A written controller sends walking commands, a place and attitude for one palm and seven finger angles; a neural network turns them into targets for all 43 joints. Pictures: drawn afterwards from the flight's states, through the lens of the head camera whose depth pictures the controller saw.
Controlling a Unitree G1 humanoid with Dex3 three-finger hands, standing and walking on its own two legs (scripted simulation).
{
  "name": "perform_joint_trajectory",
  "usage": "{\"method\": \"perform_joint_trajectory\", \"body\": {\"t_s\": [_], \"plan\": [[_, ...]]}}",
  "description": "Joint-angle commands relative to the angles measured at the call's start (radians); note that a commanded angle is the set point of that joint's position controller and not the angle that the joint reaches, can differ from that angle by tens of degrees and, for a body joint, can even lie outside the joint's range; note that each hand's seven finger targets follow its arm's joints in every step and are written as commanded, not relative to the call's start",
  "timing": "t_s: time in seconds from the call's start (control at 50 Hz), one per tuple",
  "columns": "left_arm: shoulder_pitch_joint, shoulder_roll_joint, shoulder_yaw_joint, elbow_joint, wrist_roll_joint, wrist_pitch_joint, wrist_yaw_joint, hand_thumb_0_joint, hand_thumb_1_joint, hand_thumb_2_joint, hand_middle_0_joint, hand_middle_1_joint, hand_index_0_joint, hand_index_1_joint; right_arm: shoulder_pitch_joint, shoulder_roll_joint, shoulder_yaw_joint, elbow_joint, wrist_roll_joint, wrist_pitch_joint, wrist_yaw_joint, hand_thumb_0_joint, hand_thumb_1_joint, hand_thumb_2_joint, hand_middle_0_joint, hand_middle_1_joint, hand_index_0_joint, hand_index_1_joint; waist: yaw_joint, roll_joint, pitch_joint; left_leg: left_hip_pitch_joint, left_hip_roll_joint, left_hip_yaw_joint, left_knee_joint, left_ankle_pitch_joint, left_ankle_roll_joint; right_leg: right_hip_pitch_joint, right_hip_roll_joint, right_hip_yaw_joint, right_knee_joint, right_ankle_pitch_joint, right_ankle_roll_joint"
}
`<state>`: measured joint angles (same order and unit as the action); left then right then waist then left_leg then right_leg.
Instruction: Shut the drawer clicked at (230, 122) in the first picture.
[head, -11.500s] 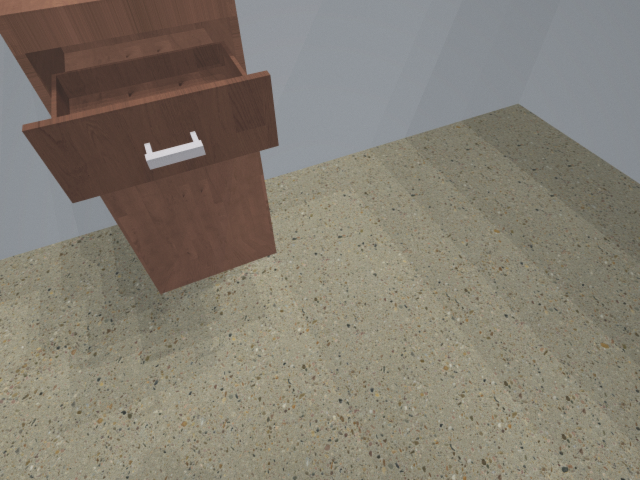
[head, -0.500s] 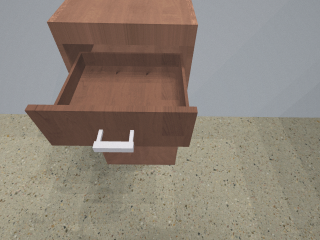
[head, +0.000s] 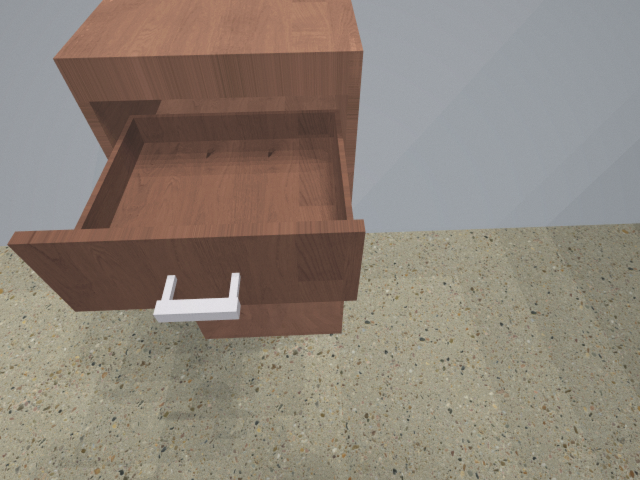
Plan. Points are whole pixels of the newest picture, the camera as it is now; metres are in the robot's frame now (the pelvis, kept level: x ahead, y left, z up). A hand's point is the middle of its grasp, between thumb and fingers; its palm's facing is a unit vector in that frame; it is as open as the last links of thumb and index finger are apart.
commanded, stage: come to a stop and stand still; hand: left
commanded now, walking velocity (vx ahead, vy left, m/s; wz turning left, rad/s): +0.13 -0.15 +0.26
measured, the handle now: (200, 295) +0.33 +0.17 +0.04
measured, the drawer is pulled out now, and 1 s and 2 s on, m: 0.30 0.30 0.30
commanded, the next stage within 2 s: look again from close up in 1.92 s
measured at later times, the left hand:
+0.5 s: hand out of the picture +0.03 +0.15 -0.18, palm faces +0.10 -0.97 -0.22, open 7.3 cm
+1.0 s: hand out of the picture +0.04 +0.24 -0.16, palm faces +0.06 -0.97 -0.25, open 7.4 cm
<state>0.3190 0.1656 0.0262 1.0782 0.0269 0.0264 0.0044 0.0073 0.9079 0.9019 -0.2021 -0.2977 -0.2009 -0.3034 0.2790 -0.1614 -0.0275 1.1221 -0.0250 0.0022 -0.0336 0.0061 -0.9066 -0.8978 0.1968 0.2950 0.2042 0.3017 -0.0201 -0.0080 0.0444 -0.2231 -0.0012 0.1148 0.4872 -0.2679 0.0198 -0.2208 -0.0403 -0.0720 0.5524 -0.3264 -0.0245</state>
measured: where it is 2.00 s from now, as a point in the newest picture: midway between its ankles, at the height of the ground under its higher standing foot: outside the picture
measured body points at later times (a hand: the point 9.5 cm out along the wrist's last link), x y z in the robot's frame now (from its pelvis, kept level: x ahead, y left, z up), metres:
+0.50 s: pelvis +0.03 -0.02 -0.01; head +0.08 -0.03 +0.44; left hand +0.02 +0.20 -0.16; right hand +0.12 -0.25 -0.16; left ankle +0.04 +0.10 -0.72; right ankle -0.03 -0.10 -0.73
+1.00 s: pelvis +0.00 +0.04 +0.00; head -0.01 +0.04 +0.45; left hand +0.03 +0.29 -0.14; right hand +0.05 -0.19 -0.15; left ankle +0.04 +0.08 -0.73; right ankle +0.02 -0.11 -0.73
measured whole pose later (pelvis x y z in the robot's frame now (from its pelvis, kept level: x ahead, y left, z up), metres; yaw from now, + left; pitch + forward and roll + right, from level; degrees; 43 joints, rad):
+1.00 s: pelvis +0.00 +0.04 +0.00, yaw +2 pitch -1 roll -1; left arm 0.32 0.20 0.01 0.89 0.02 0.03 0.04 0.01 0.91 0.90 -0.20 -0.30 -0.20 -0.30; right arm 0.29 -0.19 0.00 0.92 -0.02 0.03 0.01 0.01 -0.92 -0.90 0.20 0.29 0.20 0.30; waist -0.01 0.02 -0.01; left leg -0.31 -0.09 0.05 0.54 -0.23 0.11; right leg -0.28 0.00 0.06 0.58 -0.34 -0.01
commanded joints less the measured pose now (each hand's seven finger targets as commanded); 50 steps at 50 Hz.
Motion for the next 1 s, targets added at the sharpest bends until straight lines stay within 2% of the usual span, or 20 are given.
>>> {"method": "perform_joint_trajectory", "body": {"t_s": [0.0, 0.06, 0.12, 0.18, 0.22, 0.28, 0.34, 0.42, 0.48, 0.5, 0.52, 0.54, 0.58, 0.6, 0.64, 0.66, 0.74, 0.8, 0.9, 0.98], "plan": [[0.148, 0.140, 0.032, -0.023, -0.007, -0.026, 0.020, 0.000, 0.900, 0.900, -0.200, -0.300, -0.200, -0.300, -0.037, -0.050, -0.009, -0.072, 0.002, -0.003, -0.008, 0.000, -0.900, -0.900, 0.200, 0.300, 0.200, 0.300, 0.068, -0.258, 0.071, -0.277, 0.030, -0.001, 0.172, -0.166, -0.006, 0.108, -0.239, 0.299, -0.338, -0.082, -0.138], [0.123, 0.094, 0.027, -0.022, 0.000, -0.043, 0.031, 0.000, 0.900, 0.900, -0.200, -0.300, -0.200, -0.300, -0.055, -0.044, -0.017, -0.080, 0.006, -0.010, -0.005, 0.000, -0.900, -0.900, 0.200, 0.300, 0.200, 0.300, 0.048, -0.081, 0.052, -0.345, 0.057, -0.060, 0.420, -0.270, -0.010, 0.168, -0.277, 0.253, -0.242, 0.379, -0.240], [0.101, 0.082, 0.017, -0.015, -0.003, -0.058, 0.040, 0.000, 0.900, 0.900, -0.200, -0.300, -0.200, -0.300, -0.042, -0.003, 0.000, -0.067, 0.013, -0.016, -0.003, 0.000, -0.900, -0.900, 0.200, 0.300, 0.200, 0.300, 0.038, -0.038, -0.005, -0.261, 0.049, -0.050, 0.271, -0.196, -0.029, 0.222, -0.248, 0.156, -0.140, 0.787, -0.198], [0.044, 0.087, 0.009, -0.022, -0.020, -0.052, 0.040, 0.000, 0.900, 0.900, -0.200, -0.300, -0.200, -0.300, 0.019, -0.005, 0.004, -0.032, 0.017, -0.010, -0.005, 0.000, -0.900, -0.900, 0.200, 0.300, 0.200, 0.300, 0.006, -0.086, -0.023, 0.000, 0.030, -0.021, 0.006, 0.139, -0.034, 0.100, -0.165, 0.063, -0.063, 0.759, -0.092], [0.081, 0.062, 0.012, -0.040, -0.016, -0.044, 0.048, 0.000, 0.900, 0.900, -0.200, -0.300, -0.200, -0.300, 0.039, -0.066, -0.010, -0.029, 0.013, -0.015, -0.009, 0.000, -0.900, -0.900, 0.200, 0.300, 0.200, 0.300, 0.018, -0.009, -0.045, 0.151, 0.129, -0.089, 0.031, 0.627, 0.011, -0.004, -0.114, 0.035, -0.014, 0.593, -0.011], [0.081, 0.063, 0.014, -0.059, -0.011, -0.030, 0.059, 0.000, 0.900, 0.900, -0.200, -0.300, -0.200, -0.300, 0.031, -0.094, -0.023, -0.037, 0.022, -0.004, -0.014, 0.000, -0.900, -0.900, 0.200, 0.300, 0.200, 0.300, 0.019, 0.067, -0.038, 0.152, 0.183, -0.142, 0.067, 0.803, 0.060, -0.015, -0.075, 0.020, -0.038, 0.390, 0.025], [0.096, 0.088, 0.024, -0.053, -0.011, -0.032, 0.060, 0.000, 0.900, 0.900, -0.200, -0.300, -0.200, -0.300, -0.035, -0.084, -0.028, -0.079, 0.017, 0.009, -0.014, 0.000, -0.900, -0.900, 0.200, 0.300, 0.200, 0.300, 0.037, -0.011, -0.046, 0.055, 0.118, -0.088, 0.116, 0.559, 0.015, 0.068, -0.145, 0.087, -0.068, 0.662, -0.011], [0.121, 0.109, 0.028, -0.061, 0.002, -0.026, 0.055, 0.000, 0.900, 0.900, -0.200, -0.300, -0.200, -0.300, -0.133, -0.053, -0.033, -0.138, 0.013, 0.028, -0.005, 0.000, -0.900, -0.900, 0.200, 0.300, 0.200, 0.300, 0.069, -0.116, -0.005, -0.146, 0.020, -0.048, 0.225, -0.034, -0.024, 0.161, -0.262, 0.174, -0.067, 0.971, -0.117], [0.079, 0.123, 0.029, -0.084, 0.009, -0.023, 0.054, 0.000, 0.900, 0.900, -0.200, -0.300, -0.200, -0.300, -0.166, -0.058, -0.037, -0.164, 0.017, 0.037, -0.005, 0.000, -0.900, -0.900, 0.200, 0.300, 0.200, 0.300, 0.060, -0.125, 0.016, -0.203, 0.007, -0.082, 0.310, -0.190, -0.030, 0.156, -0.283, 0.198, -0.077, 0.939, -0.188], [0.121, 0.155, 0.024, -0.126, 0.010, -0.063, 0.083, 0.000, 0.900, 0.900, -0.200, -0.300, -0.200, -0.300, -0.212, -0.087, -0.029, -0.269, 0.015, -0.004, 0.006, 0.000, -0.900, -0.900, 0.200, 0.300, 0.200, 0.300, 0.047, -0.130, -0.080, -0.258, -0.052, -0.039, 0.311, -0.300, -0.026, 0.254, -0.206, 0.283, -0.051, 1.497, -0.080], [0.101, 0.190, 0.033, -0.172, 0.008, -0.085, 0.077, 0.000, 0.900, 0.900, -0.200, -0.300, -0.200, -0.300, -0.141, -0.075, -0.031, -0.266, 0.014, -0.009, 0.020, 0.000, -0.900, -0.900, 0.200, 0.300, 0.200, 0.300, 0.015, -0.150, -0.164, -0.250, -0.045, -0.047, 0.271, -0.161, 0.016, 0.347, -0.210, 0.178, 0.054, 1.520, -0.062], [0.076, 0.204, 0.039, -0.199, 0.000, -0.093, 0.074, 0.000, 0.900, 0.900, -0.200, -0.300, -0.200, -0.300, -0.089, -0.089, -0.030, -0.270, 0.023, -0.009, 0.022, 0.000, -0.900, -0.900, 0.200, 0.300, 0.200, 0.300, 0.003, -0.151, -0.242, -0.192, -0.061, -0.046, 0.220, -0.098, 0.032, 0.363, -0.194, 0.153, 0.102, 1.431, -0.080], [0.005, 0.194, 0.037, -0.237, -0.008, -0.083, 0.070, 0.000, 0.900, 0.900, -0.200, -0.300, -0.200, -0.300, 0.005, -0.096, -0.024, -0.239, 0.016, -0.013, 0.025, 0.000, -0.900, -0.900, 0.200, 0.300, 0.200, 0.300, -0.032, -0.092, -0.229, 0.024, -0.055, -0.027, 0.019, 0.140, 0.036, 0.217, -0.158, 0.103, 0.172, 1.096, -0.067], [0.009, 0.160, 0.030, -0.240, -0.016, -0.073, 0.068, 0.000, 0.900, 0.900, -0.200, -0.300, -0.200, -0.300, 0.029, -0.119, -0.023, -0.233, 0.008, -0.009, 0.021, 0.000, -0.900, -0.900, 0.200, 0.300, 0.200, 0.300, -0.041, -0.035, -0.173, 0.144, 0.031, -0.107, 0.034, 0.324, 0.061, 0.053, -0.124, 0.078, 0.198, 0.792, -0.049], [0.002, 0.096, 0.014, -0.262, -0.019, -0.042, 0.061, 0.000, 0.900, 0.900, -0.200, -0.300, -0.200, -0.300, 0.035, -0.157, -0.018, -0.248, 0.003, -0.009, 0.017, 0.000, -0.900, -0.900, 0.200, 0.300, 0.200, 0.300, -0.016, 0.203, -0.019, 0.089, 0.229, -0.356, -0.068, 0.738, 0.199, -0.148, 0.018, 0.034, 0.308, -0.208, 0.014], [-0.011, 0.101, 0.006, -0.258, -0.018, -0.024, 0.057, 0.000, 0.900, 0.900, -0.200, -0.300, -0.200, -0.300, -0.003, -0.140, -0.005, -0.256, 0.005, -0.011, 0.009, 0.000, -0.900, -0.900, 0.200, 0.300, 0.200, 0.300, 0.005, 0.227, 0.047, 0.005, 0.231, -0.394, -0.103, 0.691, 0.224, -0.156, 0.024, 0.070, 0.345, -0.308, 0.021], [0.058, 0.115, 0.006, -0.227, -0.009, -0.001, 0.042, 0.000, 0.900, 0.900, -0.200, -0.300, -0.200, -0.300, -0.114, -0.166, -0.009, -0.310, 0.000, 0.004, 0.021, 0.000, -0.900, -0.900, 0.200, 0.300, 0.200, 0.300, 0.068, 0.069, 0.025, -0.230, 0.165, -0.365, -0.165, -0.066, 0.174, -0.009, 0.026, 0.077, 0.233, -0.146, 0.007], [0.059, 0.134, 0.005, -0.229, 0.000, -0.009, 0.043, 0.000, 0.900, 0.900, -0.200, -0.300, -0.200, -0.300, -0.089, -0.156, -0.006, -0.312, 0.007, 0.006, 0.023, 0.000, -0.900, -0.900, 0.200, 0.300, 0.200, 0.300, 0.060, 0.023, 0.050, -0.316, 0.110, -0.361, -0.173, -0.342, 0.102, 0.050, 0.016, 0.142, -0.015, -0.075, -0.019], [-0.023, 0.160, 0.006, -0.271, -0.002, -0.020, 0.041, 0.000, 0.900, 0.900, -0.200, -0.300, -0.200, -0.300, 0.001, -0.152, -0.012, -0.282, 0.000, 0.012, 0.031, 0.000, -0.900, -0.900, 0.200, 0.300, 0.200, 0.300, 0.007, -0.080, 0.047, -0.137, 0.057, -0.309, -0.126, -0.300, 0.054, -0.178, -0.016, 0.246, -0.132, -0.268, -0.048], [0.016, 0.133, 0.000, -0.247, -0.008, -0.023, 0.038, 0.000, 0.900, 0.900, -0.200, -0.300, -0.200, -0.300, 0.020, -0.147, -0.004, -0.251, 0.006, -0.007, 0.027, 0.000, -0.900, -0.900, 0.200, 0.300, 0.200, 0.300, 0.021, 0.041, 0.003, -0.115, 0.110, -0.366, -0.232, -0.292, 0.071, -0.095, 0.035, 0.177, -0.063, -0.099, -0.021]]}}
